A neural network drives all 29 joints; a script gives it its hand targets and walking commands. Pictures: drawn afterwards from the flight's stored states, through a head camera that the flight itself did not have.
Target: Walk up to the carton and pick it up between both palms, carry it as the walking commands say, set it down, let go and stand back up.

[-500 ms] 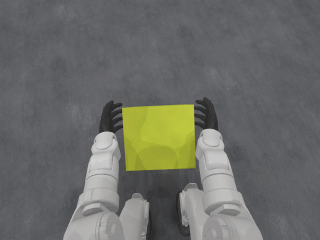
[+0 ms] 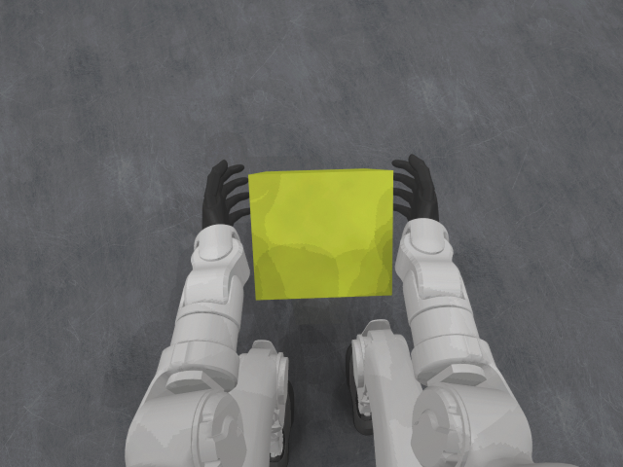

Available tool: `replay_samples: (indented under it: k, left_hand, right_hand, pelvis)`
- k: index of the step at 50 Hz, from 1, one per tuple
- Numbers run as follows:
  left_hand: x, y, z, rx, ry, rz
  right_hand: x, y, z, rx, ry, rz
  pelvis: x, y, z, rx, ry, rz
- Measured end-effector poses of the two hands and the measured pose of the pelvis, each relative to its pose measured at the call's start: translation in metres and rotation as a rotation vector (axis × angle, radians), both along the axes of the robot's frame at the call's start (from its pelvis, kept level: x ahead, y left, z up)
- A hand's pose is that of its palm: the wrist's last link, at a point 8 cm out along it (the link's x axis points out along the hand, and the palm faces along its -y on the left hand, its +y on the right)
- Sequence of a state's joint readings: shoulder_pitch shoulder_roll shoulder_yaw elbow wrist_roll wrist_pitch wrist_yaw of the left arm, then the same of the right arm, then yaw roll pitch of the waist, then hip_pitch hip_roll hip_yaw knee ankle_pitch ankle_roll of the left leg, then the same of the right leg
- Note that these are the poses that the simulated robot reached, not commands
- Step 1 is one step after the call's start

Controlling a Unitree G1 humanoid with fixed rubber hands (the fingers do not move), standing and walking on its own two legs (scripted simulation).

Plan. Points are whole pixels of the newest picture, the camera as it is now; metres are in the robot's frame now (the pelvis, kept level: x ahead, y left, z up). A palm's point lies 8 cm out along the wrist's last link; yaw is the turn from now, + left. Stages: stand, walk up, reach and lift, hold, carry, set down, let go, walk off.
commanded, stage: set down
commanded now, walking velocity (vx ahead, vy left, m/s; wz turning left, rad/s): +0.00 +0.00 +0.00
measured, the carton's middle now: (319, 223) +0.45 -0.02 -0.18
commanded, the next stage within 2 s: none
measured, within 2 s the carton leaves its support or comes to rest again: neither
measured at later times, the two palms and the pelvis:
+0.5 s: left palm (235, 224) +0.45 +0.10 -0.15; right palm (406, 219) +0.44 -0.15 -0.16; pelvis -0.01 -0.01 -0.07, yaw +2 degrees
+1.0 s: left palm (244, 226) +0.47 +0.11 -0.24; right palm (393, 221) +0.47 -0.16 -0.25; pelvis -0.02 -0.01 -0.13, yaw +2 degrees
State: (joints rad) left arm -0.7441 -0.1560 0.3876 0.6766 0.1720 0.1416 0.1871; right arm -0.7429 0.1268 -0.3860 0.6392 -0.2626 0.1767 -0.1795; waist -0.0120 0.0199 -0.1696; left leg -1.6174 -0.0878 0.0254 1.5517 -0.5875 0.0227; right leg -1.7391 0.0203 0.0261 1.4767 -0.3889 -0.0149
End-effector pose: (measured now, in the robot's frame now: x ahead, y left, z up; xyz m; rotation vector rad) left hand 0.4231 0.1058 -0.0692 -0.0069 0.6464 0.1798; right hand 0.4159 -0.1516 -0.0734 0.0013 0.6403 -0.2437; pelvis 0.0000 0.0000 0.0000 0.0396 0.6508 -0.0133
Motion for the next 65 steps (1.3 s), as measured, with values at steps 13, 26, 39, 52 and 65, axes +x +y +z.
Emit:
replay_samples:
  k: [13, 26, 39, 52, 65]
  left_hand:
    - [0.013, -0.001, -0.037, 0.010, 0.006, -0.007]
    - [0.026, -0.003, -0.084, 0.016, 0.016, -0.018]
    - [0.039, -0.002, -0.129, 0.016, 0.023, -0.027]
    - [0.049, 0.000, -0.175, 0.008, 0.032, -0.036]
    - [0.058, 0.000, -0.221, -0.001, 0.046, -0.050]
  right_hand:
    - [0.014, -0.001, -0.039, 0.005, 0.010, 0.003]
    - [0.025, -0.004, -0.088, 0.017, 0.023, -0.001]
    - [0.039, -0.004, -0.135, 0.020, 0.032, 0.006]
    - [0.052, -0.004, -0.180, 0.020, 0.044, 0.022]
    - [0.064, -0.006, -0.224, 0.017, 0.063, 0.043]
  pelvis:
    - [-0.007, -0.002, -0.034, 0.008, 0.040, 0.007]
    - [-0.015, -0.008, -0.069, 0.017, 0.077, 0.013]
    - [-0.021, -0.009, -0.104, 0.019, 0.101, 0.019]
    - [-0.025, -0.005, -0.135, 0.011, 0.104, 0.029]
    - [-0.028, -0.002, -0.164, 0.001, 0.083, 0.039]
